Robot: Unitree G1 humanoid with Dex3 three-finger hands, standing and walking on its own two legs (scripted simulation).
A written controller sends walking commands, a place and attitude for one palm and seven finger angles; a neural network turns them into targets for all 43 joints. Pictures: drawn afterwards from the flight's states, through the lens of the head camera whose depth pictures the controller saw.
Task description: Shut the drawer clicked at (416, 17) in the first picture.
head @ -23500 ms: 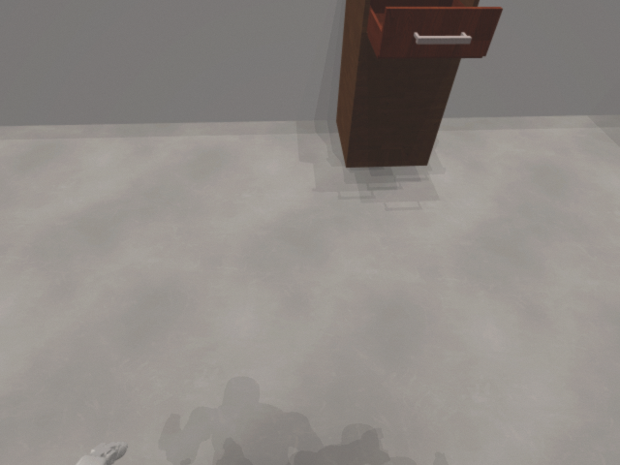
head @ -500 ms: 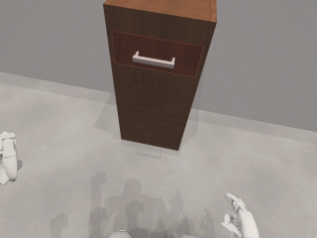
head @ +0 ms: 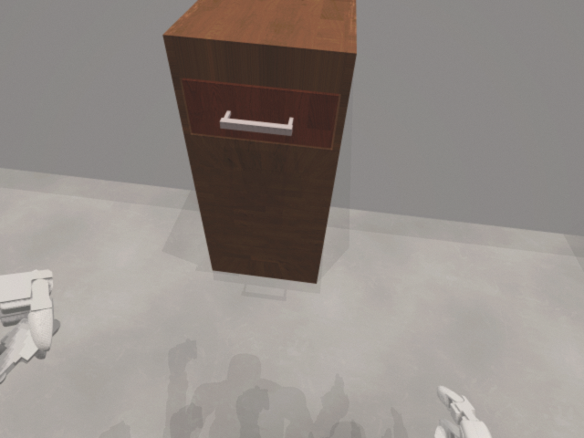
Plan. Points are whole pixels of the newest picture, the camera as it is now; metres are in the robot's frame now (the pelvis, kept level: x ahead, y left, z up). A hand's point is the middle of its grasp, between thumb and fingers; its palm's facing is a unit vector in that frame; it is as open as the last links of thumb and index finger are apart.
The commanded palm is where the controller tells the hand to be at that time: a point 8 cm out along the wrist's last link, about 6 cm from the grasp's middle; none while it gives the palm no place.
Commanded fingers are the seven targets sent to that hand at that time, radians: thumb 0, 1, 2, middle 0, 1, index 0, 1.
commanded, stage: stop stepping back and stand still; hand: left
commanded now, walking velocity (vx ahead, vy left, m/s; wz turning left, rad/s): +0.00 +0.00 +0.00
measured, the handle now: (257, 122) +0.83 +0.11 -0.02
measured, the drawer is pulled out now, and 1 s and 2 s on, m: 0.00 0.00 0.00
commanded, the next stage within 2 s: let the arm hang, fingers relaxed in 0.54 s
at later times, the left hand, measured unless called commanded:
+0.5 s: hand (57, 302) +0.21 +0.25 +0.16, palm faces +0.31 -0.84 -0.45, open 3.2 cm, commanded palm +0.16 +0.29 +0.18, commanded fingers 0.00 0.90 0.90 -1.40 -1.60 -1.40 -1.60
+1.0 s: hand out of the picture +0.02 +0.21 -0.18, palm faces +0.02 -0.98 -0.21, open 3.3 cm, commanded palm none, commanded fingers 0.00 0.90 0.90 -0.64 -0.78 -0.64 -0.78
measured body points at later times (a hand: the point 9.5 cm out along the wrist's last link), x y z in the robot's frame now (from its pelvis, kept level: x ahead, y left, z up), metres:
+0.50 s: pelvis +0.02 +0.01 +0.01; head +0.04 +0.03 +0.46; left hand +0.19 +0.29 +0.18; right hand +0.19 -0.22 -0.06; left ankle +0.04 +0.12 -0.74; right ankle +0.00 -0.11 -0.74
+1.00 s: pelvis -0.02 +0.02 +0.00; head +0.01 +0.04 +0.44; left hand +0.02 +0.26 -0.16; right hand +0.04 -0.24 -0.13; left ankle +0.04 +0.12 -0.74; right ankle +0.00 -0.11 -0.74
